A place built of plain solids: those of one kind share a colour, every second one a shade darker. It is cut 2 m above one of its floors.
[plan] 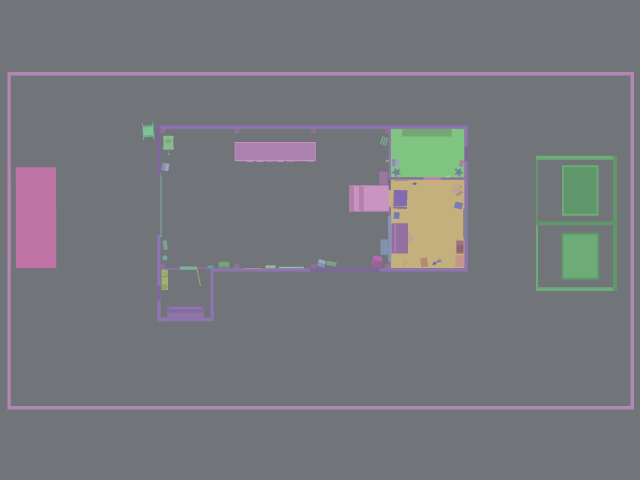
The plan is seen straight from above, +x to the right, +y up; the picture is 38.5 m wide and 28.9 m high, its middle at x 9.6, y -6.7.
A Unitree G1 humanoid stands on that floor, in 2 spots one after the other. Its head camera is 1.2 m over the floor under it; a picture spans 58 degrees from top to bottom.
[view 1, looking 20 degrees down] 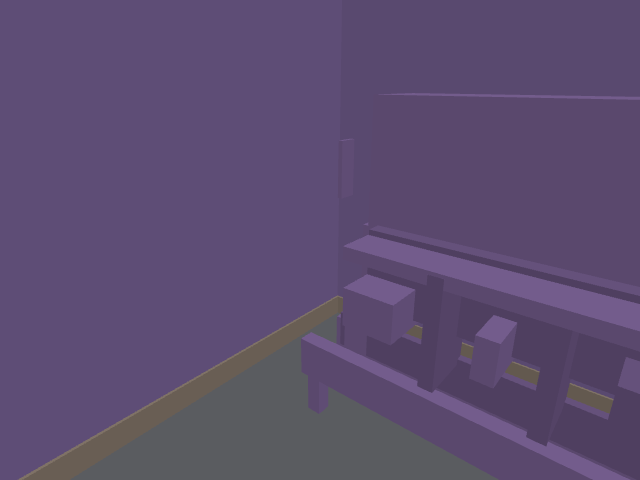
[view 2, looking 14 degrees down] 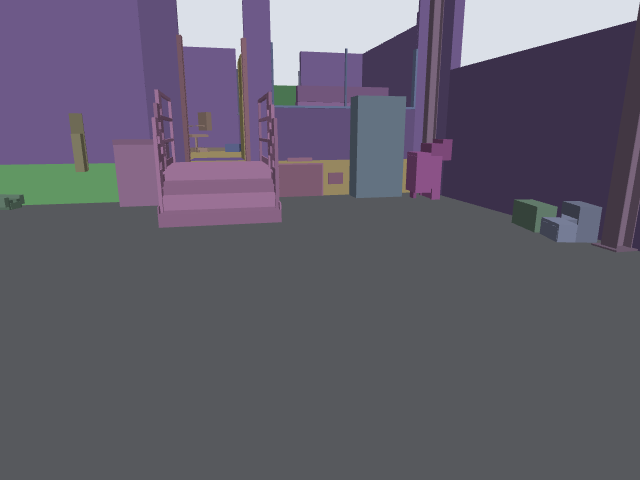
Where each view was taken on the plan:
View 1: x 1.70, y -9.70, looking -50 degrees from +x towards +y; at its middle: wall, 2.16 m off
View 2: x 5.55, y -4.20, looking -13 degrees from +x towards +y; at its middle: ground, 4.96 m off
